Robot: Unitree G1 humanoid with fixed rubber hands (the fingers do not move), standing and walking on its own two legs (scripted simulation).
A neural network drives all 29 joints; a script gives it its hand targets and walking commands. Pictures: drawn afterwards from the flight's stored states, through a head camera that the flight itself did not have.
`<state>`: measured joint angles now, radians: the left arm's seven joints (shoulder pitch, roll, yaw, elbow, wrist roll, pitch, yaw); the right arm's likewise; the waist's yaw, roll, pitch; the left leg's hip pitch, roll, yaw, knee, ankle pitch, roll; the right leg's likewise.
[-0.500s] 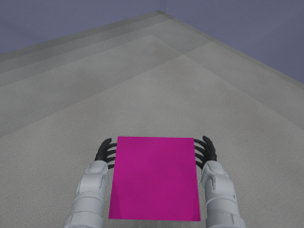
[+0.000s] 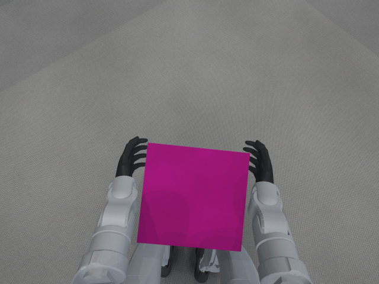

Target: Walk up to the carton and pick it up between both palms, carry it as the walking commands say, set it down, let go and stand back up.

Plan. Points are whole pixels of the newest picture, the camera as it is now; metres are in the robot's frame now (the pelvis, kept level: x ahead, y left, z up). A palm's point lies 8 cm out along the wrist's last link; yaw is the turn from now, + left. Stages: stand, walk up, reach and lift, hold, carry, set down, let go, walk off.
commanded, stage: set down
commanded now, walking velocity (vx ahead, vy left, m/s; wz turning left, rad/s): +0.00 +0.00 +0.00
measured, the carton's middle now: (191, 187) +0.33 +0.00 -0.17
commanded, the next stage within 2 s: none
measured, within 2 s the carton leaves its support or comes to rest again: neither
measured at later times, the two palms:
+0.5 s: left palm (140, 174) +0.35 +0.13 -0.16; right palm (254, 184) +0.34 -0.16 -0.17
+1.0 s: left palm (146, 170) +0.38 +0.14 -0.26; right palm (242, 178) +0.37 -0.15 -0.26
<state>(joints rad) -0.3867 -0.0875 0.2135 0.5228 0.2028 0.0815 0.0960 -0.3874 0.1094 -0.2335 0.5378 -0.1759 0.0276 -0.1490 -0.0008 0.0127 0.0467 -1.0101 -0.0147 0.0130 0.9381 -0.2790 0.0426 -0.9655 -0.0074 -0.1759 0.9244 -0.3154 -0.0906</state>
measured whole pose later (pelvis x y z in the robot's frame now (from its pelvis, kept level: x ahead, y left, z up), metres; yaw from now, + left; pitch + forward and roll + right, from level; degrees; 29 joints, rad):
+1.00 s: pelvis -0.04 +0.01 -0.12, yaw -2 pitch +34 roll -3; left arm -0.78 0.06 0.07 0.66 -0.02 -0.02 0.30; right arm -0.76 -0.08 -0.12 0.68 0.08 -0.04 -0.26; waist 0.00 0.03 0.17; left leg -1.65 -0.01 0.00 1.43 -0.38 0.05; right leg -1.59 -0.01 -0.17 1.41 -0.41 -0.10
